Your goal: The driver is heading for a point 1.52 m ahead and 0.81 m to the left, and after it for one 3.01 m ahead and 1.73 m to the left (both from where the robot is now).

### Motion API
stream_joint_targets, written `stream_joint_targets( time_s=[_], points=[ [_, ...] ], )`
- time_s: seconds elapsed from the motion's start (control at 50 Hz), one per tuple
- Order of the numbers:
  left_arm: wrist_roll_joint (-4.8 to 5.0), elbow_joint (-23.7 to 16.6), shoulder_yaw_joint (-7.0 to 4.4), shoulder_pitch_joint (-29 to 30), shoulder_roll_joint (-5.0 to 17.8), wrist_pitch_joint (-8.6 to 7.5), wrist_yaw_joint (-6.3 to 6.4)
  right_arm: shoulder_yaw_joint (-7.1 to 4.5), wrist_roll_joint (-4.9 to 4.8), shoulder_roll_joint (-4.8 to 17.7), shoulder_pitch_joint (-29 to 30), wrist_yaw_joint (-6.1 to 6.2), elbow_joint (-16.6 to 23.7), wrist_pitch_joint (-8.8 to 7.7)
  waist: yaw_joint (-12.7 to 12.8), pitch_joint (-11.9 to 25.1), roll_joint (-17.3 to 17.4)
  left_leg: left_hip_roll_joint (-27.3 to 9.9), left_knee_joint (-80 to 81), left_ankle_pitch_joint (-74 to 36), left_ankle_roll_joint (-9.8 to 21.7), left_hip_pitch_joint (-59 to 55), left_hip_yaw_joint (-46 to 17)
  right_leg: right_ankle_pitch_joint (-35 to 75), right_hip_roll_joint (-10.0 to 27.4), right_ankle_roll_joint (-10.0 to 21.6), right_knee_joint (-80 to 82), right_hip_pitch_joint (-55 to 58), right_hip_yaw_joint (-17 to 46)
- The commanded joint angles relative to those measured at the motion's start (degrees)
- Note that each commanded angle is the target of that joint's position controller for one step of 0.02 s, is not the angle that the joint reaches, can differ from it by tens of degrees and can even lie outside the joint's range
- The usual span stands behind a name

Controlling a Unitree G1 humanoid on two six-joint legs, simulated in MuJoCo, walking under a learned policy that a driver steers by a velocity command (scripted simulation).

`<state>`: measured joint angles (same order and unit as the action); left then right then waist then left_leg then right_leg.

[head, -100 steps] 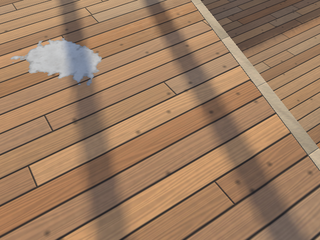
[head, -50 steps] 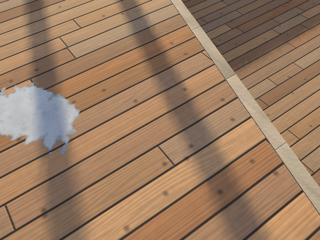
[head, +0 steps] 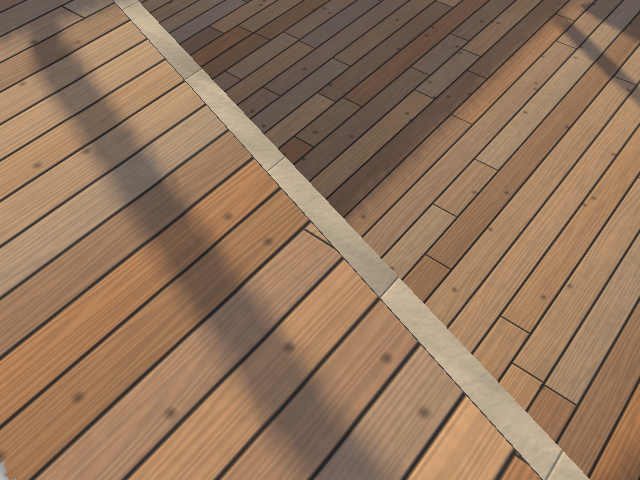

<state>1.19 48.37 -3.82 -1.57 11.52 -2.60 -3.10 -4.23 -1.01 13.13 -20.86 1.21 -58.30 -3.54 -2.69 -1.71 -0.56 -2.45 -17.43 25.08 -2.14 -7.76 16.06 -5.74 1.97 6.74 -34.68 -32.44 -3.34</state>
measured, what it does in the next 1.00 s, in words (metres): walks ahead, turning left: right foot, then left foot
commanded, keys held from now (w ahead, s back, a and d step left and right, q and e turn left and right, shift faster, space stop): w+q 1.00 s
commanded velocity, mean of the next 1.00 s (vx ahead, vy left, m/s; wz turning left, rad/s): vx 0.50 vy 0.00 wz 0.43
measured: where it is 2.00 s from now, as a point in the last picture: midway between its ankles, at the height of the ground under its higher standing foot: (115, 291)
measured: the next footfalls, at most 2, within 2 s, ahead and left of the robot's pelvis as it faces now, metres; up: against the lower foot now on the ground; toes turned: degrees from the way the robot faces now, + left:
right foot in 0.02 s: +0.18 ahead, -0.11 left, +0.00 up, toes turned -4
left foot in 0.58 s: +0.47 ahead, +0.17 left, +0.00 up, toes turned +20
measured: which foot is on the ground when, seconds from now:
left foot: down 0.00-0.04, up 0.06-0.56, down 0.58-1.00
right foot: up 0.00-0.00, down 0.02-0.60, up 0.62-1.00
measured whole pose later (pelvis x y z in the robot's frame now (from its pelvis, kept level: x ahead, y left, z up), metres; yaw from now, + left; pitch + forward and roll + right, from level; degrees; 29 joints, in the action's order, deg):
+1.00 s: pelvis +0.54 +0.12 +0.02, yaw +30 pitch +2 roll -1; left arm 0.5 43.2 -4.4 0.8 13.2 -5.4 0.2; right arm -5.0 -1.5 14.4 -16.9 1.1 -48.7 -2.5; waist -4.1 -1.6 -1.9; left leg 6.0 -22.8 18.1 5.0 5.7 -8.3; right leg 1.0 1.8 -2.4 -30.6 -33.5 4.7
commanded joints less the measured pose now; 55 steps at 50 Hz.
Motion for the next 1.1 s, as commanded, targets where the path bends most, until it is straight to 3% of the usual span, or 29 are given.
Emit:
stream_joint_targets(
  time_s=[0.02,0.04,0.06,0.08,0.1,0.12,0.16,0.18,0.24,0.34,0.48,0.54,0.56,0.58,0.6,0.62,0.64,0.66,0.68,0.7,0.72,0.76,0.82,0.9,0.98,1.02,1.06,1.08,1.1],
  points=[
    [-0.07,1.95,-4.88,-18.65,12.2,-0.87,0.91,-1.29,-1.06,10.18,2.22,-0.13,1.83,0.37,13.68,9.44,5.47,-10.97,-26.29,-60.73,6.88,13.65,-4.86,5.63,-1.91,4.67,4.3,31.96,0.39],
    [-0.72,3.99,-6.24,-26.81,19.01,-0.97,2.02,0.81,0.43,3.14,-2.72,-0.98,3.07,-0.44,11.54,18.76,-7.39,-1.68,-50.5,-16.26,3.41,37.28,-6.04,7.22,16.04,12.61,4.21,56.63,25.43],
    [-0.54,3.42,-5.1,-27.31,16.95,-1.37,2.21,1.24,-0.94,2.58,-4.35,-1.38,2.25,-2.28,10.79,27.48,-7.9,4.51,-62.44,9.27,3.3,43.46,-20.11,5.36,23.65,16.68,13.19,59.49,44.73],
    [-0.86,2.6,-4.14,-22.24,13.43,-1.67,2.15,-0.67,-2.93,7.33,2.94,-1.47,3.77,-3.1,10.85,19.54,-4.4,0.87,-64.61,6.09,4.39,47.98,-23.3,7.17,21.08,12.35,14.33,52.03,33.84],
    [-0.75,1.75,-3.33,-16.54,10.27,-2.23,2.04,-0.83,-2.92,7.3,6.3,-1.19,4.93,-3.22,8.73,12.43,-3.38,-2.58,-60.86,0.59,4.88,47.93,-22.04,7.93,18.68,9.21,15.49,41.94,24.11],
    [-0.74,1.68,-2.62,-12.37,7.41,-2.82,1.69,-1.25,-1.97,6.44,7.37,-0.52,4.39,-2.77,6.43,7.94,-1.59,-4.74,-57.16,-3.05,4.81,45.99,-21.39,7.98,16.12,6.63,17.58,33.89,18.12],
    [-1.53,2.0,-1.75,-8.94,3.16,-3.59,1.5,-1.7,-1.59,4.32,2.84,-0.33,2.5,-0.54,2.67,4.91,-5.07,-6.83,-53.84,-9.01,5.01,39.44,-21.75,5.06,12.42,3.56,21.58,24.89,9.64],
    [-1.71,2.53,-1.95,-9.4,3.47,-3.88,1.7,-1.65,-1.69,3.0,1.49,-0.4,1.93,0.23,2.11,4.12,-4.68,-6.92,-53.1,-10.08,4.96,38.65,-21.53,5.35,12.02,3.53,23.01,23.35,7.85],
    [-1.9,3.83,-2.53,-11.28,6.02,-4.21,3.11,-1.74,-1.41,2.62,4.82,-0.12,3.13,1.43,1.79,0.19,-2.95,-6.94,-49.96,-15.18,4.02,43.98,-22.46,7.25,12.27,3.16,26.07,22.43,3.22],
    [-2.3,3.97,-2.59,-12.69,6.84,-3.98,4.7,-1.48,-0.67,2.62,11.47,-0.92,5.45,1.34,2.36,-3.39,-2.37,-5.75,-37.09,-25.53,3.49,51.08,-22.6,10.39,12.22,1.89,26.96,27.3,-3.18],
    [-0.06,4.32,-3.68,-16.95,9.72,-2.28,5.64,0.15,-0.45,0.98,21.86,-4.09,10.82,1.4,5.11,-6.32,-0.82,-4.15,-22.85,-22.78,6.66,51.1,-13.14,23.87,15.38,1.21,22.58,37.78,-10.18],
    [0.98,3.28,-4.48,-14.92,13.01,-1.26,5.73,-1.45,-0.92,4.73,17.42,-4.51,11.71,1.77,1.04,-0.8,-4.55,1.79,-21.91,-14.81,9.93,39.64,-7.81,50.18,15.11,-0.08,11.63,40.95,-11.82],
    [1.29,2.89,-4.58,-13.53,13.91,-0.96,5.53,-2.74,-1.3,7.54,11.25,-4.34,10.75,1.95,-2.68,2.87,-5.4,3.93,-21.01,-13.67,11.45,31.18,-7.33,53.47,14.5,-0.79,2.93,39.88,-11.85],
    [1.65,2.34,-4.39,-11.9,13.98,-0.97,5.22,-4.77,-1.65,11.47,2.4,-3.5,8.87,1.94,-7.71,8.01,-4.41,5.93,-16.13,-17.82,13.6,16.54,-9.04,47.21,11.95,-2.84,-10.18,34.0,-12.48],
    [-0.05,0.98,-3.25,-12.34,10.12,-1.47,4.88,-6.05,-1.33,16.25,-2.02,-2.35,8.25,2.46,-7.15,12.07,5.62,-3.22,-14.83,-18.76,16.63,2.89,-25.19,14.87,7.25,-5.55,-29.69,19.72,-12.08],
    [-0.81,-1.78,-1.42,-16.43,3.46,-3.15,4.19,-5.98,-0.66,17.92,0.92,-2.84,9.37,1.62,-0.09,18.13,16.55,-15.57,-3.36,-7.24,28.59,-11.17,-59.67,-28.38,-6.04,-8.55,-48.63,-2.36,-0.85],
    [1.46,-3.2,-1.88,-9.79,7.48,-5.14,3.59,-4.26,-0.19,13.26,-0.79,-3.55,8.96,0.76,-3.49,19.08,7.68,-15.84,2.72,-4.58,25.45,-11.29,-60.95,-27.43,-3.28,-6.32,-49.33,-7.31,9.17],
    [3.05,-4.34,-2.04,-6.67,7.88,-5.91,3.37,-3.48,-0.19,10.14,0.51,-3.67,8.51,-0.04,-2.88,11.87,5.88,-14.52,2.87,-6.51,22.96,-6.15,-52.94,-23.29,-0.98,-4.68,-46.39,-10.51,8.46],
    [1.78,-3.83,-2.1,-5.76,7.55,-6.3,3.81,-2.96,-0.57,8.73,4.98,-3.7,9.52,-0.7,-0.19,6.4,0.85,-11.88,2.38,-13.6,21.21,2.43,-45.62,-19.0,1.78,-4.23,-41.18,-9.54,8.29],
    [0.21,-3.27,-2.78,-6.09,8.75,-6.04,4.29,-2.36,-0.41,6.57,8.16,-3.35,10.23,-1.06,1.66,5.51,0.41,-9.82,2.11,-18.88,19.84,8.37,-40.3,-16.5,3.55,-4.31,-36.84,-5.78,8.19],
    [-0.1,-2.85,-3.12,-7.71,9.01,-5.31,4.32,-1.97,0.16,5.76,9.72,-2.93,11.2,-1.23,3.23,5.51,1.06,-8.51,2.69,-23.01,19.5,12.29,-37.81,-14.82,4.57,-4.73,-35.02,-2.22,8.5],
    [-0.88,-3.06,-3.1,-7.88,8.09,-3.91,4.54,-2.22,-0.11,7.64,8.83,-2.09,11.47,-1.44,4.14,4.68,0.63,-7.71,4.05,-27.96,19.46,15.86,-35.04,-13.34,4.92,-6.6,-29.29,-0.8,7.8],
    [-1.68,-5.34,-2.4,-1.93,6.99,-2.93,5.0,-2.79,-0.09,10.24,6.75,-0.68,11.64,-1.4,2.58,2.3,1.96,-5.74,5.15,-31.1,18.63,19.09,-31.28,-5.23,3.62,-9.33,-18.5,-2.61,6.2],
    [-1.43,-8.15,-1.32,5.58,4.88,-3.19,4.21,-2.63,-0.43,9.8,4.93,-0.02,12.12,-0.33,-0.29,0.94,5.32,-2.2,3.75,-25.7,15.44,22.24,-28.63,8.86,-0.43,-9.69,-1.69,1.69,5.04],
    [-0.3,-10.29,-1.42,7.98,5.86,-3.92,3.02,-2.46,-0.58,8.79,2.46,0.28,11.77,0.99,-1.54,2.45,6.64,-3.88,-1.93,-23.3,14.54,16.81,-33.34,7.68,-2.53,-9.25,5.23,4.02,6.07],
    [0.18,-11.19,-1.88,6.62,7.53,-4.79,2.26,-2.26,-0.44,8.7,2.84,0.63,12.83,1.5,-0.4,2.8,7.38,-5.09,-6.36,-23.23,13.77,13.9,-37.24,4.54,-2.73,-7.67,8.31,5.23,6.81],
    [-0.3,-9.62,-2.88,-1.48,9.35,-5.58,2.14,-1.83,-0.23,8.16,5.44,0.67,14.51,1.58,4.36,5.89,7.57,-2.71,-13.7,-27.36,11.85,17.25,-37.62,4.56,-2.78,-4.94,10.8,18.04,5.45],
    [-1.46,-8.36,-3.81,-11.33,12.02,-5.88,2.45,-0.79,0.27,5.59,7.68,0.26,16.1,1.19,9.1,12.73,4.34,0.49,-27.55,-24.09,9.73,24.75,-34.28,3.05,4.74,-1.12,8.5,33.23,12.27],
    [-2.58,-7.39,-4.84,-19.12,16.53,-5.47,2.86,0.44,0.39,1.16,0.85,0.09,17.43,0.83,7.14,20.77,-10.15,9.03,-47.43,2.92,5.55,42.49,-26.8,0.05,19.21,7.28,10.4,53.26,34.94]
  ],
)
